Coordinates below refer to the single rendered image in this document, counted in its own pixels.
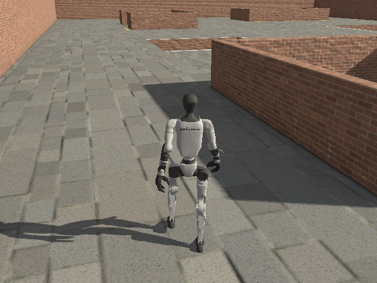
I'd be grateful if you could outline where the left robot upper arm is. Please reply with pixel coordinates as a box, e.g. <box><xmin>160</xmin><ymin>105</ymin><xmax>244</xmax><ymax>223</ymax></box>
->
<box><xmin>164</xmin><ymin>119</ymin><xmax>177</xmax><ymax>153</ymax></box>

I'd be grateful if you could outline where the left robot hand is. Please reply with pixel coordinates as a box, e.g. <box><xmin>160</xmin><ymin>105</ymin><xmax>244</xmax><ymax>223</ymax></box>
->
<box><xmin>156</xmin><ymin>175</ymin><xmax>170</xmax><ymax>193</ymax></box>

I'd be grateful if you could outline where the right robot forearm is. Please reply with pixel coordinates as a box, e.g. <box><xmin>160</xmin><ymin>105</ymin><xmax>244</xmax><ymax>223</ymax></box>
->
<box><xmin>211</xmin><ymin>142</ymin><xmax>220</xmax><ymax>163</ymax></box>

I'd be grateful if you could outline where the robot left foot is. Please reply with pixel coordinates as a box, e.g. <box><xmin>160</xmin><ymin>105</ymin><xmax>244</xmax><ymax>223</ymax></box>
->
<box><xmin>167</xmin><ymin>216</ymin><xmax>175</xmax><ymax>229</ymax></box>

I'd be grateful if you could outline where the left robot thigh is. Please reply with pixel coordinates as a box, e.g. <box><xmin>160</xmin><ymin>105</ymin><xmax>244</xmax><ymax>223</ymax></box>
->
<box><xmin>168</xmin><ymin>163</ymin><xmax>180</xmax><ymax>194</ymax></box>

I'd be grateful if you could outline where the left robot forearm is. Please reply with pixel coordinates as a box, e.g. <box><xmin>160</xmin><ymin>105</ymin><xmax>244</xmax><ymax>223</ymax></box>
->
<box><xmin>157</xmin><ymin>144</ymin><xmax>169</xmax><ymax>176</ymax></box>

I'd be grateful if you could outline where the right robot upper arm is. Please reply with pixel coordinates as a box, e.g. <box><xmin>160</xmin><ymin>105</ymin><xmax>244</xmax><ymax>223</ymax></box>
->
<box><xmin>202</xmin><ymin>119</ymin><xmax>217</xmax><ymax>150</ymax></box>

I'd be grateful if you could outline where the right robot hand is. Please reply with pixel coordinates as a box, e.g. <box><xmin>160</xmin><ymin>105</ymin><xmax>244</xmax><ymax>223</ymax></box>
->
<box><xmin>207</xmin><ymin>161</ymin><xmax>221</xmax><ymax>173</ymax></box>

